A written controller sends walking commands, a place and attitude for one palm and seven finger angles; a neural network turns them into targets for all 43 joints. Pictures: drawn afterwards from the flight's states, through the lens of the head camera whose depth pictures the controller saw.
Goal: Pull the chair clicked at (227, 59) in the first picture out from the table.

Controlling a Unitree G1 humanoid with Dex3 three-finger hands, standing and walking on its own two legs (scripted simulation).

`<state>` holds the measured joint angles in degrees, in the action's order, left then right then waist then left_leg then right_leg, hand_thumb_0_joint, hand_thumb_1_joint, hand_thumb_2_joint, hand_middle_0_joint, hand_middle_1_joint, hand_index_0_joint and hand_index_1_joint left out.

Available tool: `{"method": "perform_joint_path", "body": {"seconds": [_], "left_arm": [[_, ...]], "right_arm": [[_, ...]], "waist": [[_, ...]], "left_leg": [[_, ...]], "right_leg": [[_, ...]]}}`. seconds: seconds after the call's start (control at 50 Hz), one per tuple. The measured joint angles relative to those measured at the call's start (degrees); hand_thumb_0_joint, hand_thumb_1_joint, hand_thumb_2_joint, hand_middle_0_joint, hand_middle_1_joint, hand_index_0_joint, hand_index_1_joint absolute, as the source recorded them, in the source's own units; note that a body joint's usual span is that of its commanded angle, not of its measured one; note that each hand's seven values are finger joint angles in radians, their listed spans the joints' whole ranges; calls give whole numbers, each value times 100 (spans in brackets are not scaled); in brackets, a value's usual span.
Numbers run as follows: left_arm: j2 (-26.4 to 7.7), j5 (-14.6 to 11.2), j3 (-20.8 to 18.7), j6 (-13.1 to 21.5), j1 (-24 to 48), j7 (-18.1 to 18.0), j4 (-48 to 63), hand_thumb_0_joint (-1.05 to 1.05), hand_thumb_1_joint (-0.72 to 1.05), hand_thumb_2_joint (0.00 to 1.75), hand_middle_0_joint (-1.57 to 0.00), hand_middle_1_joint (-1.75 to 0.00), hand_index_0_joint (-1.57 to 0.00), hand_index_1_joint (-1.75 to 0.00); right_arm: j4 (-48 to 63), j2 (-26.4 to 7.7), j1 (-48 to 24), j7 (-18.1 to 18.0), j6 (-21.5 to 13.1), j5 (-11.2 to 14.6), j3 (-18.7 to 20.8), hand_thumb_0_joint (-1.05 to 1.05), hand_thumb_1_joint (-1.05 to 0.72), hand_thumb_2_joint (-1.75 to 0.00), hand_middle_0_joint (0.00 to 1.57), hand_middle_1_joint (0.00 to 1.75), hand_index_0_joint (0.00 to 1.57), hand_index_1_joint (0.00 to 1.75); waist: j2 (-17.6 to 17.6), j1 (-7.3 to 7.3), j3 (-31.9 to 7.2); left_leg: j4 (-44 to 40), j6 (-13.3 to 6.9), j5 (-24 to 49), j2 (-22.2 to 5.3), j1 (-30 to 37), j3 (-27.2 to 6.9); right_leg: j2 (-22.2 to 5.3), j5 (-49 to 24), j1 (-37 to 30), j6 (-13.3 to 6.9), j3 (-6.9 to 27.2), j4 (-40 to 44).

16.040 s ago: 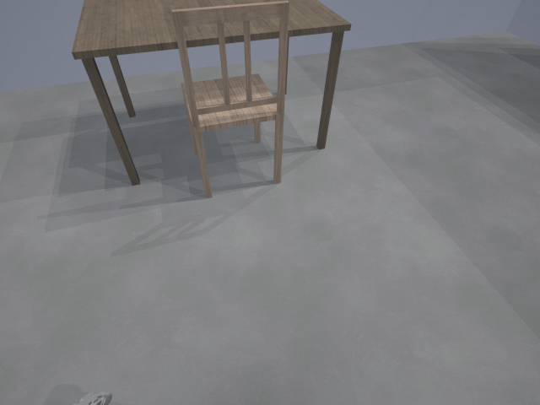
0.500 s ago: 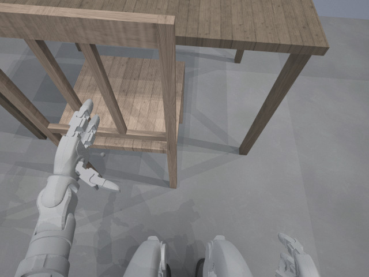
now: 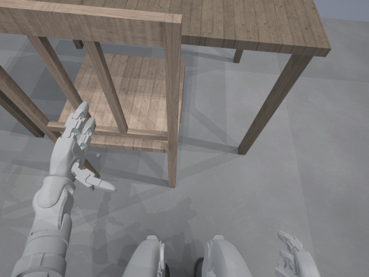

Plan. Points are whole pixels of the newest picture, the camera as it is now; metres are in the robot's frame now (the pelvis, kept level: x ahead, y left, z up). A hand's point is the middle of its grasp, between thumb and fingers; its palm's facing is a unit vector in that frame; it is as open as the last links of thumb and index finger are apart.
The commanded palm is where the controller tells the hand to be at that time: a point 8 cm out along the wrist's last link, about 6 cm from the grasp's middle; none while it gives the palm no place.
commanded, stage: aim the fingers beside a spindle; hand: left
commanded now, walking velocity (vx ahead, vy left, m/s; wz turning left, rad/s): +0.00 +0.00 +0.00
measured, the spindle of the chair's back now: (70, 92) +0.51 +0.29 +0.03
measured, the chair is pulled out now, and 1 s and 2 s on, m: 0.00 0.00 0.00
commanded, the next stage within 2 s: none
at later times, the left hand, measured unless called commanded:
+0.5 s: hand (101, 153) +0.36 +0.18 +0.02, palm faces -0.07 -1.00 -0.04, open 16.9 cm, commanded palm +0.34 +0.24 +0.02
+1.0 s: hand (102, 157) +0.35 +0.18 +0.03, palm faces -0.08 -1.00 -0.05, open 16.9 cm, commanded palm +0.34 +0.24 +0.03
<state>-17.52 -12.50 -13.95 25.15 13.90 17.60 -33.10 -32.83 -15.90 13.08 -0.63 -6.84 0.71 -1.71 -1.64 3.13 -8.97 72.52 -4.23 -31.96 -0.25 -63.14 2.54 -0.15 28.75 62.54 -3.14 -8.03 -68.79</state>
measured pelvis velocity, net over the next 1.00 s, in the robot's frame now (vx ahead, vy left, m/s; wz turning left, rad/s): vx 0.00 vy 0.00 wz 0.00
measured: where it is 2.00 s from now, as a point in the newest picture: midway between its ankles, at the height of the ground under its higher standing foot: outside the picture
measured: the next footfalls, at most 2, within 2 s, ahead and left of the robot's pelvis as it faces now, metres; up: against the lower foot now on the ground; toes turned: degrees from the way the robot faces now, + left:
none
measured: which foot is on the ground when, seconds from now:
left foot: down 0.00-1.00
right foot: down 0.00-1.00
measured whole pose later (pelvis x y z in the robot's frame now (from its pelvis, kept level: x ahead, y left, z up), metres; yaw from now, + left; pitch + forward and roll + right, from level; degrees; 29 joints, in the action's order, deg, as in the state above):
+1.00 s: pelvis +0.00 +0.00 +0.00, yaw +0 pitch +22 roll -3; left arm -16.1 -12.3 -12.5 26.0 9.4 16.9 -26.5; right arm -33.1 -15.5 13.2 -0.5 -6.6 0.4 -1.1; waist -1.9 2.9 -8.8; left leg 71.6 -4.0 -32.1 -0.4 -61.7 2.6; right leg 0.2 28.8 61.3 -3.2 -7.7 -67.9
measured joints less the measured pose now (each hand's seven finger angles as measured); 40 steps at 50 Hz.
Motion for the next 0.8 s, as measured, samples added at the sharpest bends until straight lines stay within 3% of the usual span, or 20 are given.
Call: {"method": "perform_joint_path", "body": {"seconds": [0.16, 0.32, 0.46, 0.54, 0.62, 0.7, 0.8], "left_arm": [[174, -6, 274, 71, -315, -49, 545, -1, -50, 30, -6, -8, -6, -8], [103, 83, 108, -58, -143, -196, 265, -1, -50, 30, -6, -8, -6, -8], [146, 44, 296, 74, -217, -134, 504, -1, -50, 30, -6, -8, -6, -8], [78, 100, 150, -77, 87, -149, -61, -1, -50, 30, -7, -8, -6, -8], [50, 92, 53, -125, -35, -155, 149, -1, -50, 30, -6, -8, -6, -8], [82, 23, 95, 52, -321, -132, 629, -1, -50, 30, -6, -8, -6, -8], [6, 8, 73, 38, -85, -91, 133, -1, -50, 30, -7, -8, -6, -8]], "right_arm": [[-28, 35, 35, 42, 20, 0, 28, 1, -91, -90, 21, 30, 20, 30], [53, 63, -30, 39, 59, -23, 6, 1, -91, -90, 21, 30, 20, 30], [-82, 51, 30, 22, 70, -1, 8, 1, -91, -90, 21, 30, 20, 30], [-60, 43, -8, 10, 108, 11, -43, 1, -91, -90, 21, 30, 20, 30], [34, 41, -18, 18, 88, -15, 18, 1, -91, -90, 21, 30, 20, 30], [-13, 46, 43, 27, 69, -24, 57, 1, -91, -90, 21, 30, 20, 30], [-87, 24, 62, 21, 95, 20, -19, 1, -91, -90, 21, 30, 20, 30]], "waist": [[-48, -79, -43], [-17, -16, 22], [-45, -93, -35], [4, -28, -66], [-13, 30, 31], [-33, -17, 36], [-12, -39, -66]], "left_leg": [[-136, -29, 15, 28, 166, 34], [28, -15, -32, 17, -1, 7], [-111, -21, 3, 32, 147, 11], [-29, -12, -12, 23, 24, 6], [39, 11, -37, -6, -31, -4], [-81, 13, -18, -14, 122, 13], [-113, 17, 0, 7, 128, -9]], "right_leg": [[-13, -21, -157, 55, 44, 127], [-13, 27, -3, 30, 13, -23], [-14, -1, -146, 45, 26, 105], [-12, 22, -17, 15, 17, 12], [13, 30, 34, -1, 6, -33], [33, 3, -108, 11, 32, 82], [16, 9, -119, -5, 12, 98]]}}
